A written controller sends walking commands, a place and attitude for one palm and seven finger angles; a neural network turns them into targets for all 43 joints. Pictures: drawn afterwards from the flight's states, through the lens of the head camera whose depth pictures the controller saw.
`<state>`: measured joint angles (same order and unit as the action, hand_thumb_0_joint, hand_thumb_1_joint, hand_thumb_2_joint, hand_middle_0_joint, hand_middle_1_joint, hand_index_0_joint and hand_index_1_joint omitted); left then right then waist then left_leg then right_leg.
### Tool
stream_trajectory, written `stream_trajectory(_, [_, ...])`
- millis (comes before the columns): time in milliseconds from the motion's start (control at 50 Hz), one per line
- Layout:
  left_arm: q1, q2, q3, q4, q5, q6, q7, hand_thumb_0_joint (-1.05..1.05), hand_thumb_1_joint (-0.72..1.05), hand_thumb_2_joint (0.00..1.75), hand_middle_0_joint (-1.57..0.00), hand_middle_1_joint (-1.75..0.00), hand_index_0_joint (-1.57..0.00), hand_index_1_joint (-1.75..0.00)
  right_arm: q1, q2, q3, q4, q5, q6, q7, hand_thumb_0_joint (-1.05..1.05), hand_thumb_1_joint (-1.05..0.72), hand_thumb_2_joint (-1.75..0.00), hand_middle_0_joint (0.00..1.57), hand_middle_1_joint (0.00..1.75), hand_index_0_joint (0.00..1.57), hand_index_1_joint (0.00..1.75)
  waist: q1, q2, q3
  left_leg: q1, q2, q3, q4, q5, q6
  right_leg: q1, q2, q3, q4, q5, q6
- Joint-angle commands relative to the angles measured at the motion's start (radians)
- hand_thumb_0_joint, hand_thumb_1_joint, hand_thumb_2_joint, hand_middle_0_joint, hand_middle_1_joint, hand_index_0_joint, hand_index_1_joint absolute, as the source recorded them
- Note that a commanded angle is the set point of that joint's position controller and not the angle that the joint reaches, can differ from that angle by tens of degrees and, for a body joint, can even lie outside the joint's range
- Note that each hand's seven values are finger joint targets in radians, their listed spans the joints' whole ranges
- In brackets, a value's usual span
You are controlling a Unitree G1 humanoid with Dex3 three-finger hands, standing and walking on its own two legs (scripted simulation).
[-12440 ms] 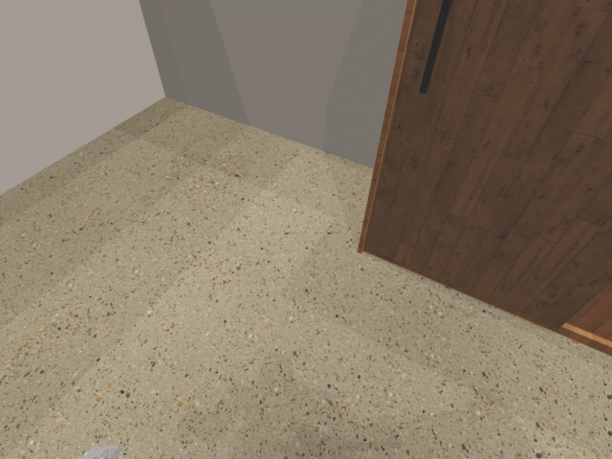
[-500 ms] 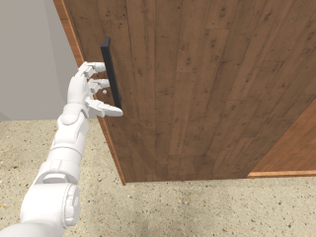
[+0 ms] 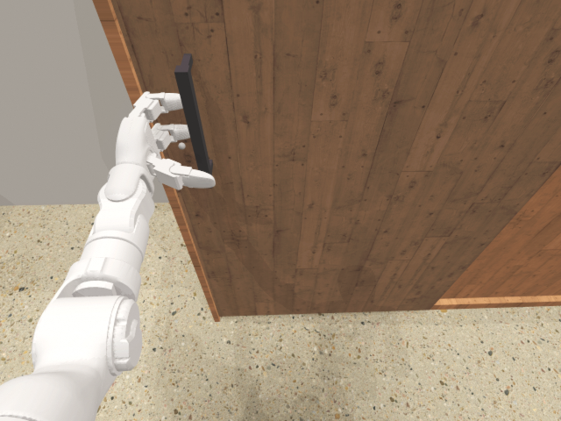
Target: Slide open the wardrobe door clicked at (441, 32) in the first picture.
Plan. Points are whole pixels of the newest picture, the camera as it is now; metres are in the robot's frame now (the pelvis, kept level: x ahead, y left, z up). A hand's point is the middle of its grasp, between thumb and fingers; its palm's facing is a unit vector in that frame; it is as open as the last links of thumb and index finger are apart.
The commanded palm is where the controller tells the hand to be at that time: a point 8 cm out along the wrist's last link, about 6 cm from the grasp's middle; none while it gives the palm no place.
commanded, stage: feel for the door with the fingertips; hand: left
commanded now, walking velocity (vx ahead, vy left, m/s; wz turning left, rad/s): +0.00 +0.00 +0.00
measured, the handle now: (198, 128) +0.52 +0.12 +0.14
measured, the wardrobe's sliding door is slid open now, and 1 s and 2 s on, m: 0.00 0.00 0.00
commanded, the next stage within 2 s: slide the fingers in behind the handle in 0.02 s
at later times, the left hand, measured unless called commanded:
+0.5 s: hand (168, 150) +0.46 +0.16 +0.14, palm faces +0.01 -1.00 +0.02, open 13.9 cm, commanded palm +0.44 +0.20 +0.14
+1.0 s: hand (201, 148) +0.46 +0.11 +0.14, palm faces +0.00 -1.00 -0.01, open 14.0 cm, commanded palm +0.44 +0.16 +0.14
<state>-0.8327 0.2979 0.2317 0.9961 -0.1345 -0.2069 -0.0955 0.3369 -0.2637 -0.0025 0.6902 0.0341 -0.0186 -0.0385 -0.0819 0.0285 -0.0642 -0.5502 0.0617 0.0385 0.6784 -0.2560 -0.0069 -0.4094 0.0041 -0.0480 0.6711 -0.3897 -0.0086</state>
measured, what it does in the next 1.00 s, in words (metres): stands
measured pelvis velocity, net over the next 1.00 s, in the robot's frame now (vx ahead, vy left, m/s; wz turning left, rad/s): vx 0.00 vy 0.01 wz -0.01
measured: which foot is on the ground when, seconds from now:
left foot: down 0.00-1.00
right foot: down 0.00-1.00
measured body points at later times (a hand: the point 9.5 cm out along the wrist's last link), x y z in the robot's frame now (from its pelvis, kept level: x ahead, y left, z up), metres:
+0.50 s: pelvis +0.00 +0.01 +0.00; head +0.03 +0.01 +0.45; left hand +0.45 +0.21 +0.15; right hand +0.05 -0.26 -0.12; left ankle +0.05 +0.13 -0.72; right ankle -0.03 -0.11 -0.72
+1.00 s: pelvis +0.00 +0.01 +0.00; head +0.03 +0.00 +0.45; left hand +0.46 +0.16 +0.15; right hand +0.07 -0.25 -0.12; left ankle +0.05 +0.13 -0.72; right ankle -0.03 -0.11 -0.72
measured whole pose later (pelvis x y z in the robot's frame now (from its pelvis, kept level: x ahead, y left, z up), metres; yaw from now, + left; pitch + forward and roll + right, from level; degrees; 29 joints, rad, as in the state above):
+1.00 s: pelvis +0.00 +0.01 +0.00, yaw -1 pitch +7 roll -1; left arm -0.79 0.22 0.19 0.91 -0.11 -0.20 -0.01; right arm 0.35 -0.24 0.00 0.68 0.03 -0.02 -0.02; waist -0.08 0.04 -0.08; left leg -0.55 0.06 0.05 0.69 -0.27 0.00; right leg -0.41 0.00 -0.03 0.68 -0.40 0.00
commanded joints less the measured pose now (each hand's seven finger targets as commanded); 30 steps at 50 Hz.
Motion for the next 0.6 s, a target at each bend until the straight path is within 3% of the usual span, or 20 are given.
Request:
stream_trajectory(0, [-0.542, 0.224, 0.046, -0.210, -0.005, -0.084, 0.002, 0.00, -0.50, 0.30, -0.30, -1.20, -0.30, -1.20, 0.060, -0.140, -0.047, -0.086, 0.003, -0.034, -0.010, 0.00, -0.90, -0.90, 0.20, 0.30, 0.20, 0.30, -0.022, -0.011, -0.337, 0.324, -0.050, -0.035, -0.031, 0.151, 0.043, -0.064, 0.033, 0.019, -0.106, 0.324, 0.005])
stream_trajectory(20, [-0.550, 0.228, 0.048, -0.208, -0.004, -0.086, 0.000, 0.00, -0.50, 0.30, -0.30, -1.20, -0.30, -1.20, 0.066, -0.141, -0.048, -0.083, 0.002, -0.035, -0.011, 0.00, -0.90, -0.90, 0.20, 0.30, 0.20, 0.30, -0.027, -0.007, -0.346, 0.330, -0.050, -0.033, -0.027, 0.163, 0.043, -0.065, 0.033, 0.021, -0.104, 0.334, 0.005])
stream_trajectory(40, [-0.537, 0.241, 0.062, -0.189, -0.007, -0.088, 0.000, 0.00, -0.50, 0.30, -0.30, -1.20, -0.30, -1.20, 0.078, -0.144, -0.048, -0.082, 0.000, -0.033, -0.012, 0.00, -0.90, -0.90, 0.20, 0.30, 0.20, 0.30, -0.026, -0.043, -0.339, 0.312, -0.051, -0.035, -0.025, 0.164, 0.047, -0.050, 0.034, 0.018, -0.106, 0.335, 0.006])
stream_trajectory(100, [-0.580, 0.225, 0.045, -0.201, -0.009, -0.088, -0.009, 0.00, -0.50, 0.30, -0.30, -1.20, -0.30, -1.20, 0.074, -0.141, -0.050, -0.077, 0.003, -0.032, -0.012, 0.00, -0.90, -0.90, 0.20, 0.30, 0.20, 0.30, -0.035, 0.004, -0.336, 0.326, -0.049, -0.033, -0.025, 0.163, 0.043, -0.076, 0.035, 0.019, -0.106, 0.334, 0.007])
stream_trajectory(120, [-0.559, 0.233, 0.053, -0.186, -0.006, -0.086, -0.009, 0.00, -0.50, 0.30, -0.30, -1.20, -0.30, -1.20, 0.079, -0.143, -0.050, -0.076, 0.002, -0.031, -0.012, 0.00, -0.90, -0.90, 0.20, 0.30, 0.20, 0.30, -0.027, 0.013, -0.344, 0.327, -0.047, -0.039, -0.025, 0.161, 0.039, -0.081, 0.036, 0.015, -0.101, 0.318, 0.003])
stream_trajectory(140, [-0.557, 0.216, 0.044, -0.192, -0.011, -0.089, -0.007, 0.00, -0.50, 0.30, -0.30, -1.20, -0.30, -1.20, 0.086, -0.142, -0.050, -0.078, -0.001, -0.032, -0.011, 0.00, -0.90, -0.90, 0.20, 0.30, 0.20, 0.30, -0.034, -0.008, -0.348, 0.330, -0.049, -0.037, -0.021, 0.172, 0.045, -0.072, 0.037, 0.012, -0.103, 0.327, 0.005])
stream_trajectory(160, [-0.535, 0.244, 0.074, -0.194, -0.011, -0.090, -0.005, 0.00, -0.50, 0.30, -0.30, -1.20, -0.30, -1.20, 0.086, -0.145, -0.052, -0.077, 0.000, -0.033, -0.009, 0.00, -0.90, -0.90, 0.20, 0.30, 0.20, 0.30, -0.018, -0.015, -0.366, 0.332, -0.047, -0.040, -0.023, 0.178, 0.042, -0.066, 0.039, 0.012, -0.097, 0.334, 0.005])
stream_trajectory(200, [-0.534, 0.232, 0.063, -0.206, -0.016, -0.088, -0.010, 0.00, -0.50, 0.30, -0.30, -1.20, -0.30, -1.20, 0.080, -0.143, -0.050, -0.083, 0.001, -0.033, -0.008, 0.00, -0.90, -0.90, 0.20, 0.30, 0.20, 0.30, -0.022, -0.010, -0.351, 0.323, -0.047, -0.035, -0.026, 0.170, 0.043, -0.065, 0.039, 0.015, -0.102, 0.332, 0.007])
stream_trajectory(260, [-0.442, 0.274, 0.104, -0.215, -0.009, -0.093, -0.012, 0.00, -0.50, 0.30, -0.30, -1.20, -0.30, -1.20, 0.074, -0.144, -0.050, -0.096, 0.001, -0.029, -0.007, 0.00, -0.90, -0.90, 0.20, 0.30, 0.20, 0.30, 0.009, -0.019, -0.367, 0.309, -0.049, -0.029, -0.028, 0.186, 0.044, -0.026, 0.039, 0.015, -0.095, 0.358, 0.003])
stream_trajectory(280, [-0.452, 0.272, 0.098, -0.224, -0.009, -0.092, -0.013, 0.00, -0.50, 0.30, -0.30, -1.20, -0.30, -1.20, 0.070, -0.142, -0.049, -0.099, 0.001, -0.028, -0.007, 0.00, -0.90, -0.90, 0.20, 0.30, 0.20, 0.30, 0.001, -0.014, -0.346, 0.301, -0.048, -0.025, -0.031, 0.175, 0.045, -0.032, 0.039, 0.016, -0.100, 0.353, 0.005])
stream_trajectory(320, [-0.445, 0.240, 0.069, -0.255, -0.009, -0.091, -0.020, 0.00, -0.50, 0.30, -0.30, -1.20, -0.30, -1.20, 0.066, -0.139, -0.052, -0.108, 0.004, -0.028, -0.005, 0.00, -0.90, -0.90, 0.20, 0.30, 0.20, 0.30, -0.002, -0.015, -0.342, 0.312, -0.047, -0.024, -0.031, 0.179, 0.044, -0.034, 0.041, 0.013, -0.100, 0.356, 0.004])
stream_trajectory(360, [-0.401, 0.244, 0.077, -0.264, -0.015, -0.085, -0.022, 0.00, -0.50, 0.30, -0.30, -1.20, -0.30, -1.20, 0.059, -0.142, -0.051, -0.113, 0.007, -0.027, -0.006, 0.00, -0.90, -0.90, 0.20, 0.30, 0.20, 0.30, 0.007, 0.001, -0.343, 0.321, -0.046, -0.023, -0.032, 0.179, 0.044, -0.036, 0.042, 0.013, -0.102, 0.351, 0.002])
stream_trajectory(380, [-0.431, 0.224, 0.056, -0.277, -0.022, -0.079, -0.025, 0.00, -0.50, 0.30, -0.30, -1.20, -0.30, -1.20, 0.057, -0.140, -0.051, -0.111, 0.008, -0.028, -0.007, 0.00, -0.90, -0.90, 0.20, 0.30, 0.20, 0.30, -0.009, -0.005, -0.329, 0.323, -0.045, -0.024, -0.033, 0.168, 0.044, -0.046, 0.042, 0.013, -0.108, 0.340, 0.004])
stream_trajectory(420, [-0.423, 0.198, 0.035, -0.270, -0.031, -0.065, -0.033, 0.00, -0.50, 0.30, -0.30, -1.20, -0.30, -1.20, 0.051, -0.140, -0.051, -0.112, 0.012, -0.029, -0.009, 0.00, -0.90, -0.90, 0.20, 0.30, 0.20, 0.30, -0.011, -0.015, -0.300, 0.312, -0.045, -0.024, -0.039, 0.137, 0.044, -0.059, 0.042, 0.013, -0.117, 0.311, 0.004])
stream_trajectory(440, [-0.448, 0.182, 0.021, -0.293, -0.034, -0.068, -0.032, 0.00, -0.50, 0.30, -0.30, -1.20, -0.30, -1.20, 0.053, -0.138, -0.051, -0.112, 0.011, -0.031, -0.011, 0.00, -0.90, -0.90, 0.20, 0.30, 0.20, 0.30, -0.019, -0.009, -0.301, 0.327, -0.044, -0.026, -0.035, 0.145, 0.046, -0.061, 0.041, 0.009, -0.117, 0.308, 0.003])
stream_trajectory(460, [-0.451, 0.186, 0.018, -0.312, -0.029, -0.069, -0.030, 0.00, -0.50, 0.30, -0.30, -1.20, -0.30, -1.20, 0.048, -0.139, -0.053, -0.110, 0.013, -0.034, -0.010, 0.00, -0.90, -0.90, 0.20, 0.30, 0.20, 0.30, -0.011, 0.016, -0.317, 0.348, -0.041, -0.034, -0.037, 0.149, 0.040, -0.077, 0.043, 0.008, -0.112, 0.298, 0.001])
stream_trajectory(480, [-0.466, 0.149, -0.007, -0.313, -0.034, -0.066, -0.027, 0.00, -0.50, 0.30, -0.30, -1.20, -0.30, -1.20, 0.045, -0.136, -0.052, -0.108, 0.013, -0.037, -0.010, 0.00, -0.90, -0.90, 0.20, 0.30, 0.20, 0.30, -0.023, 0.015, -0.311, 0.361, -0.041, -0.038, -0.037, 0.145, 0.040, -0.094, 0.044, 0.005, -0.116, 0.286, 0.002])
stream_trajectory(540, [-0.494, 0.150, -0.006, -0.311, -0.031, -0.069, -0.007, 0.00, -0.50, 0.30, -0.30, -1.20, -0.30, -1.20, 0.052, -0.138, -0.052, -0.093, 0.009, -0.045, -0.012, 0.00, -0.90, -0.90, 0.20, 0.30, 0.20, 0.30, -0.029, 0.006, -0.310, 0.370, -0.037, -0.050, -0.036, 0.137, 0.038, -0.105, 0.043, -0.003, -0.114, 0.252, -0.001])
stream_trajectory(580, [-0.504, 0.116, -0.034, -0.320, -0.022, -0.068, 0.005, 0.00, -0.50, 0.30, -0.30, -1.20, -0.30, -1.20, 0.042, -0.134, -0.051, -0.091, 0.009, -0.052, -0.009, 0.00, -0.90, -0.90, 0.20, 0.30, 0.20, 0.30, -0.026, 0.042, -0.328, 0.394, -0.035, -0.056, -0.037, 0.147, 0.031, -0.126, 0.043, -0.005, -0.105, 0.249, -0.003])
